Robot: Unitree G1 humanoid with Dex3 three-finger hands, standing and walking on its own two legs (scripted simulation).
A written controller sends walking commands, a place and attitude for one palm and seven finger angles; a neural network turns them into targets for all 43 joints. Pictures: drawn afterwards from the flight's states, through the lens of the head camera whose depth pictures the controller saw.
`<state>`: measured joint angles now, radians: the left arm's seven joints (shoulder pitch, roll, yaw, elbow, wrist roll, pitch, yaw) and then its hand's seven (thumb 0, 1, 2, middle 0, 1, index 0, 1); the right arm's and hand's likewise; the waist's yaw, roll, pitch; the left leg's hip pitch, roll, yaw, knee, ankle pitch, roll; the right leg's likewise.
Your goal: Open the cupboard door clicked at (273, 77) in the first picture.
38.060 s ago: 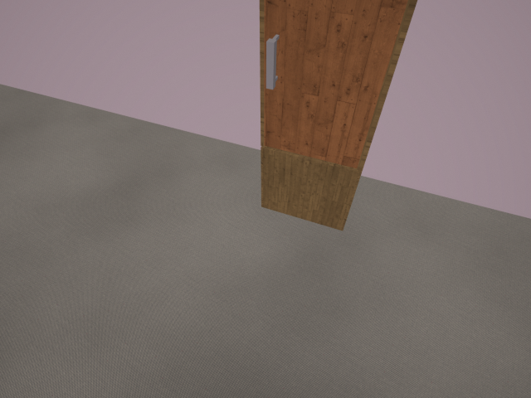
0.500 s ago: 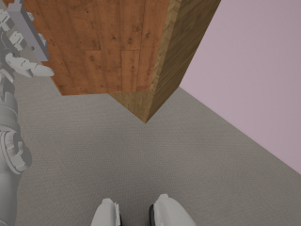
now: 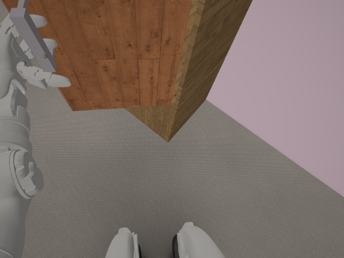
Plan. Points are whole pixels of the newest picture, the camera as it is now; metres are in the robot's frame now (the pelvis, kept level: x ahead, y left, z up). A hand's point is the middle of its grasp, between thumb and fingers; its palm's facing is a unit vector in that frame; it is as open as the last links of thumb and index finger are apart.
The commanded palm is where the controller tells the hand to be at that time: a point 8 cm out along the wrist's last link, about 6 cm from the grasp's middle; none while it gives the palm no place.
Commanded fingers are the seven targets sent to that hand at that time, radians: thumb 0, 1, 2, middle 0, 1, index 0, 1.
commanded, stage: close the thumb around the handle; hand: left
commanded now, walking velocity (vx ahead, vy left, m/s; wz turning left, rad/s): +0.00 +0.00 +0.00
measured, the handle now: (38, 37) +0.59 +0.24 +0.09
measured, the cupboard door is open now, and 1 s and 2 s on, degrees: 46 46 86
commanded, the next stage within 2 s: pull the door open along its arc in 0.80 s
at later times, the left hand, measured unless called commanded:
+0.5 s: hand (45, 56) +0.54 +0.22 +0.09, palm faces +0.03 -1.00 -0.01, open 9.5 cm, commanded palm +0.52 +0.25 +0.08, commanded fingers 0.00 0.68 0.80 -0.38 -1.33 -0.38 -1.33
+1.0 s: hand (45, 56) +0.53 +0.22 +0.09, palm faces +0.03 -1.00 +0.00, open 6.0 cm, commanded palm +0.51 +0.26 +0.08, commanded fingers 0.00 0.90 0.90 -0.40 -1.35 -0.40 -1.35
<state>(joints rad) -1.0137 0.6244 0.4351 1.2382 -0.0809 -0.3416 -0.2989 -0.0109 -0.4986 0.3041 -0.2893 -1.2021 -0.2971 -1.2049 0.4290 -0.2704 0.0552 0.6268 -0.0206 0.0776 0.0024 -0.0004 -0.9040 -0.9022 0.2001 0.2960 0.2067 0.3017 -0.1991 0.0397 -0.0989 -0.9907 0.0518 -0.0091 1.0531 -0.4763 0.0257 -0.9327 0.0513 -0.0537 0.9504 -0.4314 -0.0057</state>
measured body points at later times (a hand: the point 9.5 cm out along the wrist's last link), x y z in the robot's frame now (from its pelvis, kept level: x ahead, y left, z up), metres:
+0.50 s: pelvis +0.00 +0.00 +0.00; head +0.15 +0.03 +0.42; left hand +0.53 +0.27 +0.09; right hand -0.02 -0.26 -0.10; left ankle +0.00 +0.10 -0.67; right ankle +0.00 -0.12 -0.67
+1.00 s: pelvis +0.00 +0.00 +0.00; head +0.15 +0.03 +0.43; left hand +0.53 +0.27 +0.09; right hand -0.01 -0.26 -0.10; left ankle +0.00 +0.10 -0.67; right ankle +0.00 -0.12 -0.67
